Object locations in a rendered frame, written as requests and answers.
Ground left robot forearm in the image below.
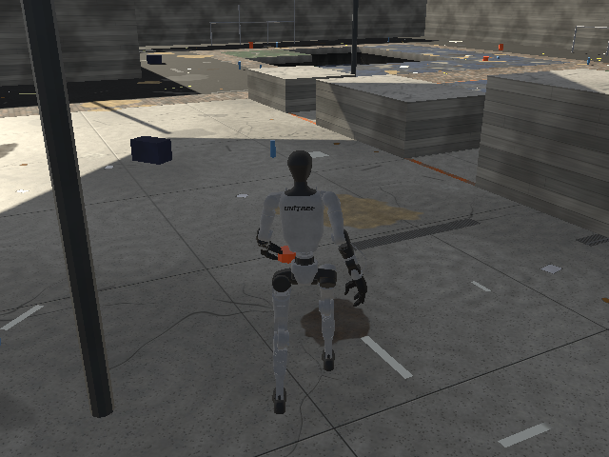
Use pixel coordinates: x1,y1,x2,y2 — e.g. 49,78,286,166
256,228,270,250

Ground right robot forearm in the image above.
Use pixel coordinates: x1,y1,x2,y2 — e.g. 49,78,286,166
338,229,363,280

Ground robot right upper arm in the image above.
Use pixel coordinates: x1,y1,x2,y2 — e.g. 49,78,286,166
321,190,346,245

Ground robot right hand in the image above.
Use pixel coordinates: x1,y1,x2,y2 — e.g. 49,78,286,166
344,276,367,307

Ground robot left thigh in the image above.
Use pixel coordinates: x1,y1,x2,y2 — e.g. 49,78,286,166
272,268,291,349

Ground right robot shin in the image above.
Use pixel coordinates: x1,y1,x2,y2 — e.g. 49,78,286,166
322,299,335,359

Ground robot left upper arm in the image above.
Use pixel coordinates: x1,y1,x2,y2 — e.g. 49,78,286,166
258,191,282,242

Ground robot left hand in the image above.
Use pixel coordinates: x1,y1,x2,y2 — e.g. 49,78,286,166
261,241,283,260

